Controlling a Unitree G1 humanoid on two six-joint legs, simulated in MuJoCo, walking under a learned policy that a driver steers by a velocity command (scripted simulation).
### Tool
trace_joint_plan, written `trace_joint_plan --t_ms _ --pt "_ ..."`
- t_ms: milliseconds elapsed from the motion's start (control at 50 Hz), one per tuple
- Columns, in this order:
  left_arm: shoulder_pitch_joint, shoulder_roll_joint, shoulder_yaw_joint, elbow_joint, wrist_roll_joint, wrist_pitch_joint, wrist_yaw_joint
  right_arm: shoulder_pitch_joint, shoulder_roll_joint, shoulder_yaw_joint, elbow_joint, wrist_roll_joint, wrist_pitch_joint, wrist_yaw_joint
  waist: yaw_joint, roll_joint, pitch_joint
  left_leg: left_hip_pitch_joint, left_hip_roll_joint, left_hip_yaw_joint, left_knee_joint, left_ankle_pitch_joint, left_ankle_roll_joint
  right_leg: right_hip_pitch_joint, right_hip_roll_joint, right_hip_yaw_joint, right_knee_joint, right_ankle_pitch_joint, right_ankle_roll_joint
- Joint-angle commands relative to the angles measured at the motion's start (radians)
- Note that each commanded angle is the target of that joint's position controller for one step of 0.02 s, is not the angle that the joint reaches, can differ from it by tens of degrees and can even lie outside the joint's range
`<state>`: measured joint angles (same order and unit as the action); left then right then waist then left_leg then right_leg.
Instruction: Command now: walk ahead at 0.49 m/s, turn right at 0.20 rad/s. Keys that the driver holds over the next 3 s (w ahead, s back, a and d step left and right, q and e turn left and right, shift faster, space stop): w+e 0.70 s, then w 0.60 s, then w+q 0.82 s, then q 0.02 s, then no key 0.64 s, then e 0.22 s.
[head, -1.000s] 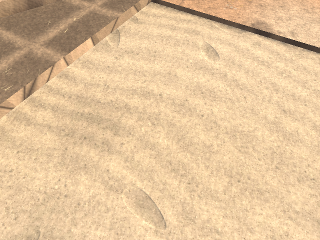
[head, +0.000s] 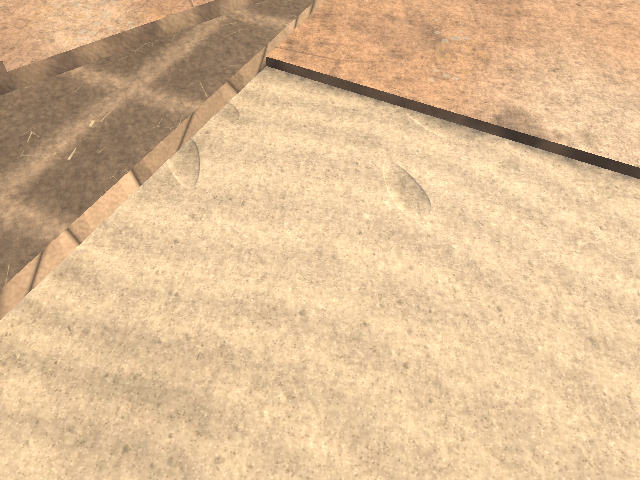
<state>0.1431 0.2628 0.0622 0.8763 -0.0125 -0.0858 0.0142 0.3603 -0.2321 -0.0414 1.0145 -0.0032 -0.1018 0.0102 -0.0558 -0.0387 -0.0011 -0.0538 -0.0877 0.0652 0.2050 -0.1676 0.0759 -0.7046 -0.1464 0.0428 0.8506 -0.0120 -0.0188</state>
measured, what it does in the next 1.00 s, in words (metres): walks ahead, turning right: right foot, then left foot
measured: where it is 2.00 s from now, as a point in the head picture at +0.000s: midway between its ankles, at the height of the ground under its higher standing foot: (455, 261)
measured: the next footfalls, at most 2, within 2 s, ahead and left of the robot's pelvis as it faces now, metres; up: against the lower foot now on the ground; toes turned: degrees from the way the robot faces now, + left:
right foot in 0.24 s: +0.32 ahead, -0.16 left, +0.00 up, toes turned -9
left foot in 0.72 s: +0.64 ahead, -0.04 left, +0.00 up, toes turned -26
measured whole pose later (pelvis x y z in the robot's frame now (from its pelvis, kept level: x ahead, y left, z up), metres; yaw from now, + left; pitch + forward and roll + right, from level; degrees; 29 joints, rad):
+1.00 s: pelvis +0.58 -0.12 +0.00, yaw -27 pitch +2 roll +1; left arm 0.19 0.28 0.06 0.71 -0.01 -0.06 0.00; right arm 0.35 -0.26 -0.06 0.88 0.00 -0.10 0.02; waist -0.06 -0.05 0.01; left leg -0.15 -0.05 0.02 0.29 -0.18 0.04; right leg -0.62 -0.08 0.05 0.92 -0.23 -0.01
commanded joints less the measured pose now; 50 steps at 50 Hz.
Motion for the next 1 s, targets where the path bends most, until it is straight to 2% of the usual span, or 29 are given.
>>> trace_joint_plan --t_ms 20,100,160,200,220,240,260,280,300,320,340,360,400,440,540,600,660,700,720,740,760,780,800,820,840,860,880,960,1000 --pt "-0.060 0.020 -0.004 -0.056 -0.004 -0.008 -0.016 -0.029 -0.159 -0.027 -0.057 0.004 -0.015 -0.017 0.011 0.075 0.073 -0.086 0.269 -0.091 -0.133 0.165 0.122 0.042 0.021 -0.033 -0.153 0.151 0.000" --pt "-0.167 0.019 -0.014 -0.110 -0.014 -0.008 -0.042 0.042 -0.162 -0.030 -0.025 0.008 0.000 -0.019 -0.027 0.064 0.102 0.081 0.319 -0.039 -0.095 0.196 0.109 -0.016 0.050 -0.032 -0.246 0.112 -0.027" --pt "-0.191 0.034 -0.012 -0.149 -0.014 -0.012 -0.068 0.033 -0.177 -0.037 -0.028 0.010 0.022 -0.023 -0.012 0.077 0.094 0.189 0.355 -0.004 -0.001 0.364 0.083 -0.016 0.076 -0.063 -0.279 -0.015 -0.065" --pt "-0.104 0.078 0.009 -0.150 -0.011 -0.009 -0.076 -0.004 -0.207 -0.045 -0.050 0.007 0.037 -0.030 0.050 0.122 0.013 0.200 0.349 0.036 0.170 0.743 0.056 0.151 0.144 -0.129 -0.269 -0.108 -0.102" --pt "0.040 0.119 0.035 -0.117 -0.012 -0.007 -0.075 -0.024 -0.207 -0.044 -0.064 0.004 0.048 -0.035 0.128 0.119 -0.068 0.160 0.318 0.074 0.363 0.862 0.030 0.339 0.193 -0.156 -0.300 -0.092 -0.128" --pt "0.215 0.196 0.070 -0.080 -0.011 -0.001 -0.063 -0.022 -0.196 -0.035 -0.090 -0.003 0.048 -0.042 0.197 0.070 -0.170 -0.040 0.281 0.091 0.634 0.717 -0.009 0.639 0.139 -0.027 -0.309 -0.068 -0.179" --pt "0.305 0.315 0.097 -0.074 -0.006 0.002 -0.054 0.075 -0.063 0.011 -0.136 -0.024 0.018 -0.022 0.142 -0.179 -0.312 -0.498 0.098 0.067 1.046 0.049 -0.081 1.053 -0.133 0.508 -0.360 -0.193 -0.370" --pt "0.322 0.244 0.074 -0.078 -0.003 0.001 -0.051 0.041 -0.098 0.009 -0.132 -0.003 -0.029 -0.006 0.160 -0.151 -0.410 -0.670 0.028 -0.135 1.194 -0.384 -0.070 1.160 -0.213 0.813 -0.538 -0.260 -0.417" --pt "0.282 0.185 0.058 -0.081 0.004 -0.001 -0.047 -0.066 -0.174 -0.014 -0.167 0.037 -0.057 0.005 0.171 -0.112 -0.269 -0.765 0.095 -0.179 1.211 -0.317 -0.040 1.073 -0.169 0.656 -0.548 -0.231 -0.344" --pt "0.202 0.154 0.048 -0.103 0.002 -0.003 -0.044 -0.124 -0.173 -0.011 -0.185 0.041 -0.069 0.002 0.142 -0.025 -0.169 -0.748 0.144 -0.165 1.142 -0.225 -0.028 0.914 -0.125 0.506 -0.555 -0.142 -0.305" --pt "0.129 0.127 0.039 -0.126 0.004 -0.001 -0.045 -0.145 -0.169 -0.018 -0.183 0.023 -0.067 -0.006 0.100 0.051 -0.099 -0.691 0.178 -0.153 1.049 -0.174 -0.035 0.752 -0.084 0.400 -0.575 -0.040 -0.281" --pt "0.088 0.104 0.030 -0.143 0.012 -0.002 -0.044 -0.134 -0.172 -0.027 -0.184 0.010 -0.053 -0.012 0.061 0.046 -0.069 -0.612 0.204 -0.154 0.983 -0.144 -0.044 0.641 -0.052 0.335 -0.602 0.031 -0.268" --pt "0.078 0.113 0.032 -0.153 0.009 -0.002 -0.039 -0.115 -0.142 -0.030 -0.196 -0.004 -0.025 -0.016 0.029 0.018 -0.050 -0.545 0.209 -0.142 0.902 -0.122 -0.075 0.531 -0.019 0.284 -0.636 0.099 -0.275" --pt "0.109 0.144 0.042 -0.150 0.002 -0.005 -0.026 -0.156 -0.126 -0.029 -0.220 -0.013 -0.010 -0.022 0.030 0.006 -0.026 -0.552 0.196 -0.123 0.797 -0.045 -0.109 0.474 0.002 0.232 -0.654 0.139 -0.277" --pt "0.191 0.162 0.048 -0.136 -0.007 0.008 -0.002 -0.359 -0.092 -0.018 -0.290 -0.004 -0.015 -0.017 0.102 -0.038 0.008 -0.496 0.124 -0.111 0.406 0.257 -0.125 0.437 0.066 0.188 -0.636 0.002 -0.204" --pt "0.232 0.163 0.050 -0.121 -0.014 0.014 -0.001 -0.425 -0.112 -0.022 -0.325 0.009 -0.023 -0.006 0.124 -0.054 0.011 -0.463 0.101 -0.129 0.320 0.282 -0.116 0.486 0.038 0.251 -0.600 -0.052 -0.189" --pt "0.236 0.159 0.052 -0.124 -0.013 0.025 0.010 -0.423 -0.153 -0.034 -0.339 0.012 -0.039 0.006 0.106 -0.065 0.006 -0.440 0.098 -0.156 0.260 0.185 -0.092 0.582 -0.001 0.341 -0.510 -0.057 -0.177" --pt "0.212 0.151 0.050 -0.137 -0.008 0.035 0.012 -0.332 -0.175 -0.047 -0.318 0.012 -0.050 0.006 0.055 -0.089 -0.024 -0.316 0.090 -0.133 0.221 0.120 -0.059 0.595 0.013 0.368 -0.427 0.004 -0.157" --pt "0.201 0.115 0.037 -0.148 -0.002 0.034 0.009 -0.222 -0.204 -0.061 -0.293 0.000 -0.055 0.002 0.004 -0.074 -0.103 -0.145 0.124 -0.141 0.216 0.128 -0.022 0.568 0.063 0.325 -0.301 0.058 -0.129" --pt "0.212 0.062 0.014 -0.165 0.016 0.031 0.005 -0.064 -0.256 -0.073 -0.278 -0.013 -0.054 -0.005 -0.053 0.027 -0.247 0.115 0.287 -0.298 0.243 0.090 0.042 0.443 0.130 0.235 -0.029 -0.083 -0.092" --pt "0.385 0.000 -0.004 -0.174 -0.018 0.019 0.000 0.035 -0.330 -0.096 -0.227 -0.014 -0.038 0.001 0.019 0.390 -0.353 0.439 0.491 -0.764 0.164 -0.090 0.218 0.070 0.267 0.125 0.286 -0.548 -0.021" --pt "0.383 0.100 0.009 -0.141 -0.033 0.016 0.005 0.027 -0.229 -0.076 -0.234 0.011 -0.035 0.009 -0.008 0.284 -0.289 0.407 0.493 -0.858 0.101 -0.325 0.199 -0.057 0.194 0.166 0.411 -0.563 -0.018" --pt "0.260 0.156 0.023 -0.154 -0.026 0.018 0.005 -0.023 -0.166 -0.059 -0.247 0.014 -0.032 0.009 -0.034 0.170 -0.153 0.278 0.444 -0.705 0.085 -0.315 0.152 -0.085 0.163 0.157 0.435 -0.470 -0.017" --pt "0.186 0.149 0.022 -0.172 -0.012 0.019 0.008 -0.085 -0.154 -0.050 -0.258 0.003 -0.025 0.011 -0.015 0.089 -0.076 0.144 0.401 -0.582 0.069 -0.194 0.129 -0.052 0.128 0.117 0.410 -0.401 -0.014" --pt "0.142 0.135 0.023 -0.189 0.002 0.015 0.006 -0.118 -0.139 -0.044 -0.254 -0.002 -0.020 0.012 0.003 0.086 -0.018 0.044 0.370 -0.508 0.048 -0.080 0.134 -0.036 0.104 0.109 0.356 -0.356 -0.012" --pt "0.142 0.118 0.023 -0.195 0.002 0.013 -0.001 -0.129 -0.127 -0.037 -0.250 -0.011 -0.021 0.011 0.029 0.113 -0.010 -0.015 0.338 -0.441 0.028 -0.004 0.126 0.014 0.076 0.100 0.311 -0.330 -0.016" --pt "0.152 0.099 0.020 -0.194 -0.002 0.014 -0.005 -0.128 -0.119 -0.035 -0.243 -0.009 -0.022 0.012 0.041 0.135 -0.011 -0.040 0.314 -0.394 0.008 0.042 0.126 0.043 0.067 0.079 0.272 -0.321 -0.015" --pt "0.077 0.051 0.001 -0.230 0.009 0.013 -0.010 -0.088 -0.176 -0.049 -0.213 0.011 -0.024 0.006 0.035 0.121 0.001 -0.064 0.320 -0.296 -0.050 0.189 0.163 0.025 0.038 0.023 0.084 -0.230 0.008" --pt "0.017 0.039 -0.008 -0.245 0.007 0.007 -0.016 -0.073 -0.191 -0.052 -0.204 0.015 -0.015 0.002 0.018 0.113 0.007 -0.067 0.301 -0.237 -0.063 0.213 0.148 0.045 0.040 0.005 -0.039 -0.119 0.012"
